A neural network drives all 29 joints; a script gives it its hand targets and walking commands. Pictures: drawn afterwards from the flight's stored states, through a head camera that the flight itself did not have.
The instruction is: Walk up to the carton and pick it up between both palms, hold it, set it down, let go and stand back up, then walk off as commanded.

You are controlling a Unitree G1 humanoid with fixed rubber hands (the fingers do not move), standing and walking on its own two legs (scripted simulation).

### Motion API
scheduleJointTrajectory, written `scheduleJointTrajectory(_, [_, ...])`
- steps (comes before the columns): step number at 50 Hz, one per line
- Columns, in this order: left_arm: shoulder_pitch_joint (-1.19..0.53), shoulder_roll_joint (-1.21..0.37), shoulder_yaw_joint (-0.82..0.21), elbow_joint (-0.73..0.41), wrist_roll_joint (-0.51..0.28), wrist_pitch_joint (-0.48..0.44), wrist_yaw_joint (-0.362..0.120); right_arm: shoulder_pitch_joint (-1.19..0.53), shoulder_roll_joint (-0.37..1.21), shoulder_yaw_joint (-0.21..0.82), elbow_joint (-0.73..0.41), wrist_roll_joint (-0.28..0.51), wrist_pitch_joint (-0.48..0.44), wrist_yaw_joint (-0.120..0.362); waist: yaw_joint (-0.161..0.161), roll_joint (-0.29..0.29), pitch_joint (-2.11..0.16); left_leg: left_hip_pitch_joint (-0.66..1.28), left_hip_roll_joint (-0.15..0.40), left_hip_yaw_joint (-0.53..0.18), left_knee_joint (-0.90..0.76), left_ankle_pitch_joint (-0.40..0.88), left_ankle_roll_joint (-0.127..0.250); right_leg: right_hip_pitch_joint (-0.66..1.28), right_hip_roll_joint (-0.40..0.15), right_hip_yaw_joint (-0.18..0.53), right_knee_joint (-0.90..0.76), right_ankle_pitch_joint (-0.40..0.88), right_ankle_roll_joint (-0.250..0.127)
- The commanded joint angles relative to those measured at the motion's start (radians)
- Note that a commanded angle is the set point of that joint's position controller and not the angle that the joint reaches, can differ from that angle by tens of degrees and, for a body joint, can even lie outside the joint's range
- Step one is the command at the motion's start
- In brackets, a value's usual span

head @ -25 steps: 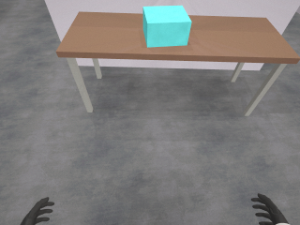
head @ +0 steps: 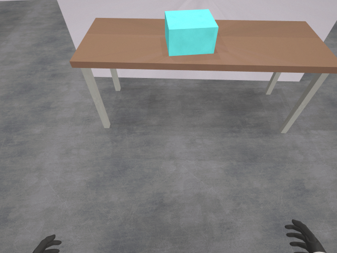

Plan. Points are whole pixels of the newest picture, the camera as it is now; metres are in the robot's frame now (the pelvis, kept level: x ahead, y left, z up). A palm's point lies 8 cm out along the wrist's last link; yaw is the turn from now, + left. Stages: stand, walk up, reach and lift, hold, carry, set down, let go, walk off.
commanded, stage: walk off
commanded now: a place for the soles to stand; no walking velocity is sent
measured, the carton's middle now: (189, 32) +1.21 -0.09 -0.08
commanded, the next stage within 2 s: stand in 0.38 s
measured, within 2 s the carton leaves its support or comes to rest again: neither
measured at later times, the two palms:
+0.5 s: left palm out of the picture +0.12 +0.33 -0.09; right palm out of the picture +0.11 -0.32 -0.08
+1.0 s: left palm out of the picture +0.04 +0.33 -0.09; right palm out of the picture +0.07 -0.31 -0.09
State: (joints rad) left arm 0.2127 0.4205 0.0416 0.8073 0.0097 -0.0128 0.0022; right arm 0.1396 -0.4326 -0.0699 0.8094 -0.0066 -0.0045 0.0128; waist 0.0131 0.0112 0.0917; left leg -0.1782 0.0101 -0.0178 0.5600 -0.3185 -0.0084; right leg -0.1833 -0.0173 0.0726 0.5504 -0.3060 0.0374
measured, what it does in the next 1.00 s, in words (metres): stands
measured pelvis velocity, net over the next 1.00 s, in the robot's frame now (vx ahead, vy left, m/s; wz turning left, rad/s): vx -0.03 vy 0.00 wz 0.04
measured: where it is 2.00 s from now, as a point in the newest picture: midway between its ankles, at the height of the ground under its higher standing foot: outside the picture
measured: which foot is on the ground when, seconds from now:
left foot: down 0.00-1.00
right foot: down 0.00-1.00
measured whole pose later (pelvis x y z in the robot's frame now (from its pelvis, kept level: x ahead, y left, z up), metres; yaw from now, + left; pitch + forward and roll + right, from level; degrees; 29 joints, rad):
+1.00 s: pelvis -0.03 +0.00 +0.01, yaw +2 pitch -4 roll +0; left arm 0.12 0.41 0.01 1.03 0.00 -0.01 0.00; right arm 0.11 -0.40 -0.03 1.02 0.01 -0.01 0.00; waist 0.00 0.00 0.08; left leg -0.15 -0.02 -0.05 0.38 -0.16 -0.01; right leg -0.14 -0.05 0.04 0.38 -0.17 0.05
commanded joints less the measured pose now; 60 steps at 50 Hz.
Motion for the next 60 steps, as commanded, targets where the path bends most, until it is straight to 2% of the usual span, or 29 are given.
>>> scheduleJointTrajectory(1, [-0.048,0.192,0.061,-0.05,0.0,-0.006,0.003,-0.001,-0.161,-0.063,-0.05,-0.002,-0.013,-0.006,-0.02,-0.05,-0.049,0.01,0.036,-0.101,-0.103,0.097,0.077,-0.056,-0.072,0.127,-0.107,0.102,-0.103])
scheduleJointTrajectory(3, [-0.007,0.176,0.051,-0.058,0.0,-0.006,-0.002,-0.022,-0.162,-0.061,-0.075,-0.003,-0.019,-0.011,0.004,-0.027,-0.102,0.063,0.071,-0.134,-0.118,0.144,0.09,-0.055,-0.043,0.094,-0.069,0.159,-0.092])
scheduleJointTrajectory(4, [-0.013,0.181,0.05,-0.066,-0.003,-0.007,0.005,-0.019,-0.175,-0.049,-0.065,0.002,-0.022,-0.006,0.003,0.046,-0.072,0.028,0.07,-0.131,-0.124,0.146,0.086,-0.034,-0.042,0.06,-0.066,0.163,-0.079])
scheduleJointTrajectory(5, [-0.013,0.167,0.053,-0.051,0.005,-0.004,0.001,-0.034,-0.154,-0.048,-0.057,-0.002,-0.013,-0.008,0.009,-0.076,-0.04,-0.002,0.067,-0.087,-0.083,0.207,0.071,-0.021,-0.069,0.099,-0.114,0.226,-0.097])
scheduleJointTrajectory(10, [-0.038,0.196,0.055,-0.065,-0.001,-0.005,-0.001,-0.005,-0.178,-0.053,-0.059,0.006,-0.018,-0.006,-0.013,-0.064,-0.036,0.003,0.052,-0.096,-0.09,0.121,0.073,-0.037,-0.061,0.11,-0.123,0.081,-0.106])
scheduleJointTrajectory(15, [-0.036,0.207,0.054,-0.05,0.004,-0.009,0.0,0.022,-0.167,-0.048,-0.038,-0.002,-0.017,-0.01,-0.01,-0.059,-0.069,0.026,0.045,-0.078,-0.069,0.182,0.07,-0.027,-0.091,0.136,-0.118,0.15,-0.125])
scheduleJointTrajectory(17, [-0.038,0.192,0.048,-0.054,-0.004,-0.007,0.008,0.008,-0.175,-0.052,-0.045,0.002,-0.022,-0.009,-0.006,-0.011,-0.085,0.039,0.066,-0.1,-0.097,0.263,0.079,-0.011,-0.055,0.078,-0.056,0.281,-0.1])
scheduleJointTrajectory(18, [-0.065,0.18,0.049,-0.06,-0.001,-0.002,0.01,-0.015,-0.169,-0.04,-0.053,0.001,-0.018,-0.008,0.001,-0.029,-0.079,0.036,0.067,-0.115,-0.071,0.219,0.081,-0.012,-0.04,0.077,-0.075,0.219,-0.099])
scheduleJointTrajectory(20, [-0.115,0.188,0.031,-0.033,-0.022,-0.007,0.01,-0.03,-0.137,-0.025,-0.002,0.028,-0.02,-0.011,-0.037,-0.017,-0.06,0.059,0.13,-0.107,-0.131,0.441,0.057,-0.013,-0.106,0.057,-0.099,0.412,-0.08])
scheduleJointTrajectory(21, [-0.077,0.193,0.026,-0.009,-0.035,-0.004,0.016,-0.001,-0.174,-0.03,0.009,0.021,-0.022,-0.021,-0.03,0.0,-0.132,0.114,0.132,-0.112,-0.115,0.552,0.065,0.036,-0.081,0.038,-0.103,0.444,-0.049])
scheduleJointTrajectory(25, [-0.11,0.155,0.008,0.042,-0.037,0.006,0.019,-0.032,-0.178,-0.014,0.035,0.027,-0.018,-0.038,-0.023,0.054,-0.146,0.108,0.129,-0.091,-0.119,0.595,0.052,0.092,-0.085,0.027,-0.121,0.446,-0.034])
scheduleJointTrajectory(26, [-0.143,0.189,0.007,0.05,-0.019,0.02,0.024,-0.039,-0.16,-0.007,0.03,0.025,-0.007,-0.036,-0.027,-0.019,-0.135,0.11,0.132,-0.09,-0.135,0.595,0.05,0.09,-0.088,-0.012,-0.107,0.448,-0.03])
scheduleJointTrajectory(27, [-0.092,0.167,0.002,0.075,-0.032,0.016,0.025,-0.01,-0.17,-0.003,0.055,0.032,-0.011,-0.039,-0.027,0.063,-0.127,0.082,0.127,-0.081,-0.147,0.517,0.055,0.107,-0.093,0.019,-0.148,0.38,-0.034])
scheduleJointTrajectory(29, [-0.116,0.201,0.009,0.087,-0.024,0.009,0.028,-0.031,-0.165,0.006,0.076,0.028,-0.013,-0.033,-0.026,0.003,-0.087,0.077,0.127,-0.109,-0.187,0.441,0.044,0.083,-0.095,0.001,-0.157,0.352,-0.034])
scheduleJointTrajectory(31, [-0.113,0.164,0.004,0.108,-0.02,0.004,0.023,-0.054,-0.169,-0.002,0.083,0.018,-0.017,-0.033,-0.001,0.051,-0.116,0.077,0.119,-0.1,-0.196,0.426,0.042,0.108,-0.091,-0.004,-0.18,0.284,-0.035])
scheduleJointTrajectory(33, [-0.154,0.142,-0.007,0.108,-0.023,-0.001,0.018,-0.064,-0.163,-0.006,0.089,0.026,-0.02,-0.027,-0.019,-0.033,-0.105,0.06,0.113,-0.101,-0.23,0.382,0.037,0.11,-0.098,0.006,-0.192,0.303,-0.039])
scheduleJointTrajectory(36, [-0.174,0.137,-0.006,0.141,-0.02,0.007,0.014,-0.054,-0.157,0.002,0.127,0.02,-0.012,-0.026,-0.02,0.058,-0.1,0.03,0.095,-0.073,-0.236,0.27,0.028,0.129,-0.107,0.01,-0.206,0.292,-0.04])
scheduleJointTrajectory(37, [-0.151,0.163,-0.009,0.145,-0.023,0.011,0.017,-0.061,-0.161,-0.002,0.127,0.021,-0.019,-0.023,-0.027,-0.038,-0.059,0.043,0.093,-0.103,-0.248,0.233,0.031,0.074,-0.099,-0.012,-0.222,0.255,-0.035])
scheduleJointTrajectory(38, [-0.166,0.169,-0.006,0.149,-0.024,0.008,0.017,-0.069,-0.12,0.014,0.127,0.015,-0.013,-0.023,0.001,-0.025,-0.027,0.006,0.091,-0.101,-0.282,0.169,0.022,0.07,-0.1,-0.004,-0.222,0.171,-0.039])
scheduleJointTrajectory(41, [-0.142,0.137,-0.007,0.179,-0.016,0.003,0.008,-0.087,-0.182,-0.008,0.145,0.027,-0.019,-0.021,-0.017,0.05,-0.027,-0.038,0.1,-0.125,-0.331,-0.037,0.028,0.045,-0.087,-0.011,-0.221,0.095,-0.038])
scheduleJointTrajectory(42, [-0.154,0.137,0.0,0.157,-0.01,-0.003,0.011,-0.093,-0.165,-0.005,0.141,0.021,-0.021,-0.02,-0.004,0.008,-0.034,-0.062,0.096,-0.137,-0.323,-0.077,0.027,0.061,-0.075,-0.009,-0.226,0.081,-0.044])
scheduleJointTrajectory(43, [-0.191,0.175,0.003,0.149,-0.011,-0.005,0.014,-0.076,-0.15,-0.007,0.15,0.023,-0.015,-0.017,-0.019,-0.027,-0.018,-0.065,0.097,-0.142,-0.337,-0.077,0.022,0.035,-0.078,-0.012,-0.221,0.047,-0.046])
scheduleJointTrajectory(46, [-0.169,0.134,-0.001,0.168,-0.007,-0.019,0.008,-0.114,-0.137,-0.009,0.158,0.021,-0.02,-0.01,-0.008,0.034,-0.028,-0.037,0.092,-0.136,-0.317,-0.035,0.025,0.037,-0.086,0.004,-0.239,0.056,-0.051])
scheduleJointTrajectory(48, [-0.135,0.121,-0.007,0.187,-0.018,-0.018,0.0,-0.067,-0.152,-0.001,0.18,0.023,-0.017,-0.018,-0.004,-0.037,-0.077,-0.004,0.1,-0.13,-0.301,-0.001,0.03,0.053,-0.096,0.004,-0.252,0.058,-0.044])
scheduleJointTrajectory(49, [-0.134,0.121,-0.008,0.188,-0.015,-0.014,0.005,-0.045,-0.151,-0.005,0.181,0.021,-0.016,-0.018,-0.02,0.044,-0.08,0.0,0.106,-0.134,-0.315,-0.04,0.03,0.045,-0.088,0.011,-0.249,0.07,-0.045])
scheduleJointTrajectory(51, [-0.115,0.133,-0.005,0.191,-0.012,-0.012,0.014,-0.127,-0.125,0.003,0.156,0.021,-0.017,-0.017,-0.009,0.031,-0.06,0.001,0.101,-0.134,-0.316,-0.021,0.028,0.021,-0.092,0.01,-0.242,0.059,-0.048])
scheduleJointTrajectory(55, [-0.175,0.166,0.006,0.166,-0.015,-0.016,0.011,-0.073,-0.109,0.005,0.178,0.01,-0.006,-0.012,-0.023,-0.102,-0.032,0.023,0.076,-0.109,-0.263,0.057,0.024,-0.07,-0.104,0.025,-0.304,-0.054,-0.052])
scheduleJointTrajectory(56, [-0.133,0.167,0.011,0.177,-0.018,-0.02,0.018,-0.078,-0.137,-0.007,0.177,0.0,-0.012,-0.01,-0.011,-0.029,-0.072,0.036,0.073,-0.095,-0.246,0.098,0.032,-0.019,-0.115,0.05,-0.288,-0.006,-0.056])
scheduleJointTrajectory(60, [-0.114,0.144,0.007,0.192,-0.019,-0.022,0.013,-0.051,-0.134,0.007,0.201,0.02,-0.019,-0.013,-0.016,0.021,-0.048,0.006,0.088,-0.114,-0.252,0.108,0.028,0.012,-0.11,0.045,-0.286,0.051,-0.063])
